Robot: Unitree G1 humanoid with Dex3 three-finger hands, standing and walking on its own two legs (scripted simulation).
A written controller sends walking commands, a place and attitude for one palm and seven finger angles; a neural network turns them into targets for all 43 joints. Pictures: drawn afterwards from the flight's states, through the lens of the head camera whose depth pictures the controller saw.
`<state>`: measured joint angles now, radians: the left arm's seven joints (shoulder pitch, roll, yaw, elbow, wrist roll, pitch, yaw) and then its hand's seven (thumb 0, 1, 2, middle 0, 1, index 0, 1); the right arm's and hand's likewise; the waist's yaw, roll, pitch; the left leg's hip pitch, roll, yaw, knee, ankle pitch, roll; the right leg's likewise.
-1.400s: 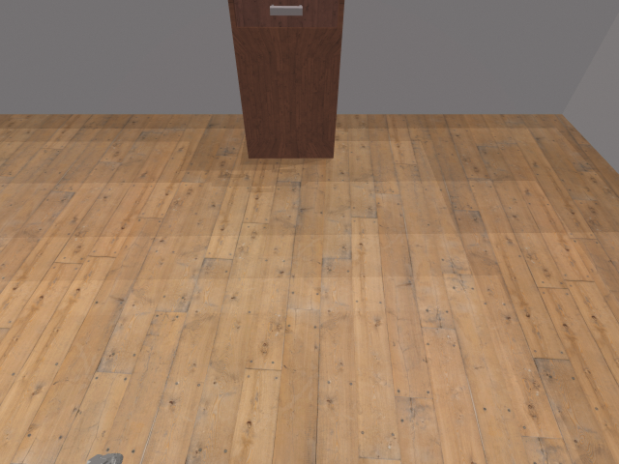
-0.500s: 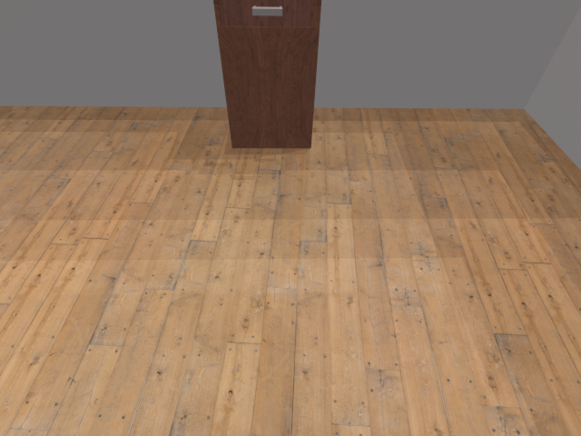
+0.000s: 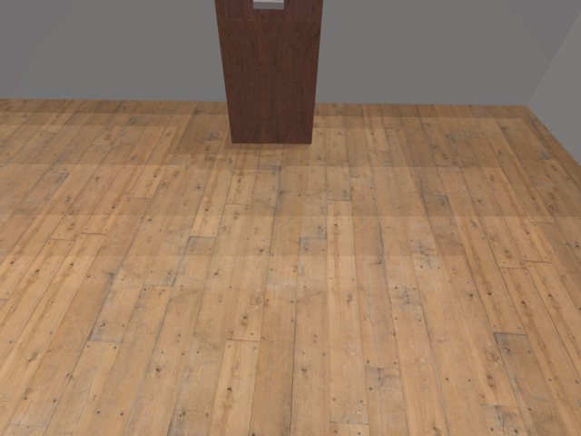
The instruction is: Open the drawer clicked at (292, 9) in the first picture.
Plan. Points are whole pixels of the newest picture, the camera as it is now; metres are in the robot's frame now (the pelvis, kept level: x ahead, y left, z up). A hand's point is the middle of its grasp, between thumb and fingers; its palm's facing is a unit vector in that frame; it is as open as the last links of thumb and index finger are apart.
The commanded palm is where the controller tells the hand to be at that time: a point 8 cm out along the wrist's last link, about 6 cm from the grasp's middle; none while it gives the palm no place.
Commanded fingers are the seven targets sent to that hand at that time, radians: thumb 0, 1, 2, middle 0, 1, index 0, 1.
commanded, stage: look at it before walking up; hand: left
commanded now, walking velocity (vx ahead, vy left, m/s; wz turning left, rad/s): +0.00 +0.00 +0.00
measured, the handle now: (268, 2) +1.74 +0.20 -0.02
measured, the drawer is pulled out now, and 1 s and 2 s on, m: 0.00 0.00 0.00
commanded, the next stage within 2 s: walk to a spot facing it in 0.04 s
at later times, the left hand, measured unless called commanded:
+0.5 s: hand out of the picture +0.03 +0.20 -0.20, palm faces +0.02 -0.99 -0.16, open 7.4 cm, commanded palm none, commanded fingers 0.00 0.90 0.90 -0.20 -0.30 -0.20 -0.30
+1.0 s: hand (228, 313) +0.38 +0.15 -0.19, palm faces -0.07 -0.98 -0.20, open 7.3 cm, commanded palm none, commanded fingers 0.00 0.90 0.90 -0.20 -0.30 -0.20 -0.30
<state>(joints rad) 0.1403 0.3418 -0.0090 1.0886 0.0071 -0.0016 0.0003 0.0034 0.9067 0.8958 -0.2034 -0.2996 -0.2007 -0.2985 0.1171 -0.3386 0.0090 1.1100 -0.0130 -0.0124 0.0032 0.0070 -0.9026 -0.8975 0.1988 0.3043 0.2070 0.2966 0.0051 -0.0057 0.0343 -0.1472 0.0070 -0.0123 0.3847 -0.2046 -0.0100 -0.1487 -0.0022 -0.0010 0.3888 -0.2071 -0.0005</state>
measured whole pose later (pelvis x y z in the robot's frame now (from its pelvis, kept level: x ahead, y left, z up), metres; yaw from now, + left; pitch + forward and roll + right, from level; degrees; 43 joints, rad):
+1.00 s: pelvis +0.26 -0.03 -0.02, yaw -4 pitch -2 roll -1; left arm 0.15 0.19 0.05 1.01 0.02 -0.05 0.01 0.00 0.92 0.90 -0.20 -0.30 -0.20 -0.30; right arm 0.39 -0.14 -0.04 1.15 -0.03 -0.02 -0.01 0.01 -0.91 -0.90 0.20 0.30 0.20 0.30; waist -0.05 0.01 0.07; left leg -0.41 0.12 0.05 1.27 -0.37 0.02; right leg -0.33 0.00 -0.18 0.59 -0.23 -0.07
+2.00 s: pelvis +0.71 -0.08 +0.00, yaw -6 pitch -1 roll -1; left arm 0.27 0.16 0.05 1.08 0.02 -0.07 0.01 -0.01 0.94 0.90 -0.20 -0.30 -0.20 -0.30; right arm 0.24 -0.17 -0.07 1.06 -0.03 -0.02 0.01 0.01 -0.93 -0.90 0.19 0.30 0.20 0.30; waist -0.03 0.03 0.01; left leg -0.57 0.16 0.09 1.00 -0.20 -0.02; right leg -0.15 -0.02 -0.22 0.41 -0.25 -0.04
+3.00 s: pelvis +1.00 -0.04 -0.01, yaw +6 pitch +0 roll -1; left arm 0.37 0.17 0.05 1.11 0.02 -0.02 0.01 0.00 0.92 0.90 -0.20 -0.30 -0.20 -0.30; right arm 0.25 -0.19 -0.05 1.05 -0.03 -0.01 0.02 0.01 -0.92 -0.90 0.19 0.30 0.20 0.30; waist 0.04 0.00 0.00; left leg -0.27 0.09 0.12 0.55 -0.32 -0.01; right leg -0.17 -0.09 -0.20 0.47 -0.28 0.02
